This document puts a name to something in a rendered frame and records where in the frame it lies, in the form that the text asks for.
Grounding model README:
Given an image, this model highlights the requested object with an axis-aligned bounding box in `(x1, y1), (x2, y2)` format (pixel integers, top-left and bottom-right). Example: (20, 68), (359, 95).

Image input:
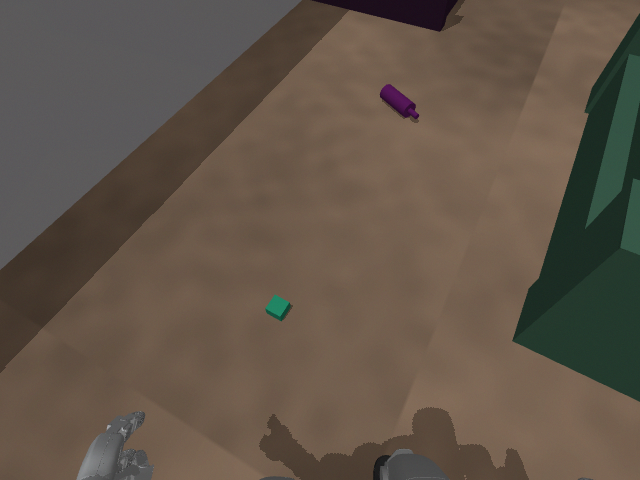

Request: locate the sofa
(512, 13), (640, 402)

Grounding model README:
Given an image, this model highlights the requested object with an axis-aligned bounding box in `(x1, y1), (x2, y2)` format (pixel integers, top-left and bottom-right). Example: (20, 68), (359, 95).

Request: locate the left robot hand
(76, 411), (154, 480)

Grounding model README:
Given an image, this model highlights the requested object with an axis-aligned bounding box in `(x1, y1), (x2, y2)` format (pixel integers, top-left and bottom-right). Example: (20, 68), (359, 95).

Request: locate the armchair
(312, 0), (458, 32)

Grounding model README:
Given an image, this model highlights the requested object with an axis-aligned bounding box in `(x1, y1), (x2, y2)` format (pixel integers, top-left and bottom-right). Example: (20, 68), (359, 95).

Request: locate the right robot foot
(373, 455), (390, 480)

